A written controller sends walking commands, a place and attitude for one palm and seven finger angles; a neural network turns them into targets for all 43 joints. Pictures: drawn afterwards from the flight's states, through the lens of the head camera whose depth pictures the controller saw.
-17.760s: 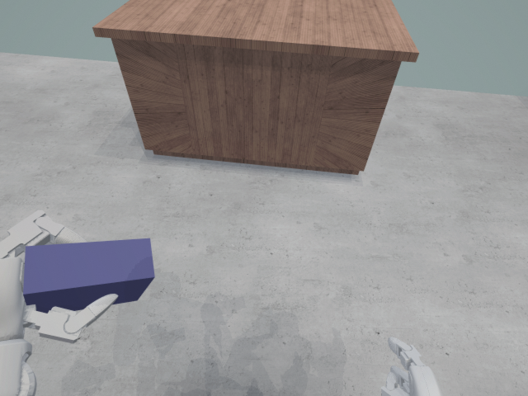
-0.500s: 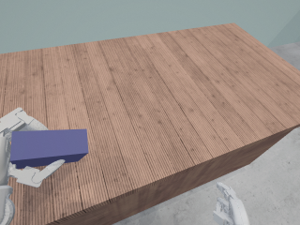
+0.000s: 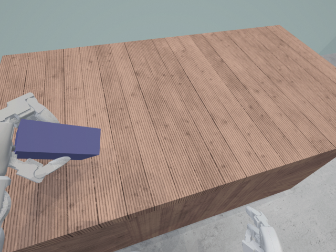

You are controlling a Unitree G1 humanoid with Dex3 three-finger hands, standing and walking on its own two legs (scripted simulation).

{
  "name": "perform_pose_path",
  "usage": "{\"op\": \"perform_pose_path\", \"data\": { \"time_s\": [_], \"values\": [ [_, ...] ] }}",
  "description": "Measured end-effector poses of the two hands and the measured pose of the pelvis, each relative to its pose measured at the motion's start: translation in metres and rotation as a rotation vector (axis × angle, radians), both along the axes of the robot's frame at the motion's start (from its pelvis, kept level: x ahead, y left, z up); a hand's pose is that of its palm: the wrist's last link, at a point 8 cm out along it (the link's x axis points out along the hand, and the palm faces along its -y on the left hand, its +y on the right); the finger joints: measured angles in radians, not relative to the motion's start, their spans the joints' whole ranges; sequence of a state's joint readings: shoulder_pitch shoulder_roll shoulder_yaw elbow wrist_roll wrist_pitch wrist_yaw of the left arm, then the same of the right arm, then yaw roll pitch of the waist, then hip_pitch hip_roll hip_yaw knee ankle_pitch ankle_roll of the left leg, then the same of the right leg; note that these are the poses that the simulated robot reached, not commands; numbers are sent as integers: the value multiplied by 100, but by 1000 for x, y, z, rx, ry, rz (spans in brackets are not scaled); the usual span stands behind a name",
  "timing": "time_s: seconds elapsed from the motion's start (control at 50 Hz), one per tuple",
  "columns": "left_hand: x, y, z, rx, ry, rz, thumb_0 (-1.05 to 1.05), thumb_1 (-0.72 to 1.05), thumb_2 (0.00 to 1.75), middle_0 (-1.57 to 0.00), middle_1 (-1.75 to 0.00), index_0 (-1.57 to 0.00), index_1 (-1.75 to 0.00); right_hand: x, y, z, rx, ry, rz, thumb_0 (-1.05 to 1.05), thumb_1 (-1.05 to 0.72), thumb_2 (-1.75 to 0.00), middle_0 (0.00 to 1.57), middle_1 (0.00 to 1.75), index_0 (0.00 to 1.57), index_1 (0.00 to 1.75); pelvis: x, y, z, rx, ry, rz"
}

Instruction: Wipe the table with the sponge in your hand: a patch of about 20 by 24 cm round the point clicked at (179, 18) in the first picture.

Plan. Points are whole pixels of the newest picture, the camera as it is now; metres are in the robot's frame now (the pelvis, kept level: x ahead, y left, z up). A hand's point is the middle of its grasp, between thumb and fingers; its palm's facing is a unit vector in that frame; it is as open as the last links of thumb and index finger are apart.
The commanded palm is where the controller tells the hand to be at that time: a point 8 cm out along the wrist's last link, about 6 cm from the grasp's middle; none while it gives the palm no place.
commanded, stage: turn the palm down, sponge in hand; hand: left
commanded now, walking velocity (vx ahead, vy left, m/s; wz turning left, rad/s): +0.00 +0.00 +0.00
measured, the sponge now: (68, 144) +0.26 +0.23 +0.15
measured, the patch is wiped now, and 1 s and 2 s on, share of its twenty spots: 0.00 0.00 0.00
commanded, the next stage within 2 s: none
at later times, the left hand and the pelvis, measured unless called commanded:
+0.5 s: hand (39, 168) +0.20 +0.25 +0.16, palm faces +0.36 -0.59 -0.72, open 9.3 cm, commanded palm +0.17 +0.26 +0.20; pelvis -0.02 -0.07 -0.02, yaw +1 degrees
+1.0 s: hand (53, 162) +0.22 +0.23 +0.15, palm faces +0.23 -0.39 -0.89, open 9.3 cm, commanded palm +0.18 +0.25 +0.22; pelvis +0.00 -0.05 -0.02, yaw -1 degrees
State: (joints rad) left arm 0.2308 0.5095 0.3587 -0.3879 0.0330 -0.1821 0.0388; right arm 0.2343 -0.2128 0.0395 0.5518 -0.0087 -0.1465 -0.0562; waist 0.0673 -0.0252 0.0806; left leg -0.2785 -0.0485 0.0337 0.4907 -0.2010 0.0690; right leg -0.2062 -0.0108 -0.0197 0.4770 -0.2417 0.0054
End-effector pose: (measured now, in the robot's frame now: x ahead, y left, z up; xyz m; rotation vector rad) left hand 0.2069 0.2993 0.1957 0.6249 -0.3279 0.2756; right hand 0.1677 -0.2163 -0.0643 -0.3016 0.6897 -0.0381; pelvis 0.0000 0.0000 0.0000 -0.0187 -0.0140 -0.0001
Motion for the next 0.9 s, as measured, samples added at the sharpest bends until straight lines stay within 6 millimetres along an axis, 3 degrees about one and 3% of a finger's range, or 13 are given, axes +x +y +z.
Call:
{"op": "perform_pose_path", "data": {
  "time_s": [0.08,0.2,0.26,0.4,0.48,0.56,0.7,0.78,0.9],
  "values": [
    [11,20,17,-105,16,86,-1,-43,104,-81,-138,-81,-138,10,-1,-7,39,-1,58,1,-90,-90,21,30,21,30,-4,-5,-3,16,-1,-18],
    [-14,-27,-8,-9,239,31,-1,-42,104,-80,-140,-80,-139,26,-10,-1,92,-89,44,1,-90,-90,21,30,21,30,-7,-15,-7,20,-3,-37],
    [-32,-42,-14,22,244,4,-1,-43,104,-80,-139,-81,-139,30,-18,0,78,-105,43,1,-90,-90,21,30,21,30,-11,-26,-10,21,-2,-26],
    [-54,-26,5,87,136,236,-1,-43,104,-81,-138,-82,-138,29,-39,-15,44,-62,65,1,-90,-90,21,30,21,30,-20,-53,-16,17,-8,18],
    [-47,-24,0,116,253,291,-1,-43,104,-81,-139,-81,-139,23,-53,-23,47,-52,35,1,-90,-90,21,30,21,30,-22,-63,-16,19,-19,23],
    [-30,-42,-7,187,350,210,-1,-43,104,-81,-139,-81,-139,17,-69,-28,52,-60,-15,1,-90,-90,21,30,21,30,-20,-70,-18,20,-21,10],
    [-17,-74,11,313,253,116,-1,-43,104,-81,-139,-81,-139,8,-93,-36,46,-36,-87,1,-90,-90,21,30,21,30,-7,-74,-22,27,-1,-16],
    [-17,-65,18,344,270,189,-1,-43,104,-81,-139,-81,-138,6,-100,-42,33,3,-116,1,-90,-90,20,30,21,30,0,-71,-22,34,5,-20],
    [-20,-44,10,390,376,277,-1,-43,104,-81,-139,-81,-139,11,-97,-40,19,5,-129,1,-91,-90,20,30,21,30,3,-63,-20,31,14,-18]
  ]
}}
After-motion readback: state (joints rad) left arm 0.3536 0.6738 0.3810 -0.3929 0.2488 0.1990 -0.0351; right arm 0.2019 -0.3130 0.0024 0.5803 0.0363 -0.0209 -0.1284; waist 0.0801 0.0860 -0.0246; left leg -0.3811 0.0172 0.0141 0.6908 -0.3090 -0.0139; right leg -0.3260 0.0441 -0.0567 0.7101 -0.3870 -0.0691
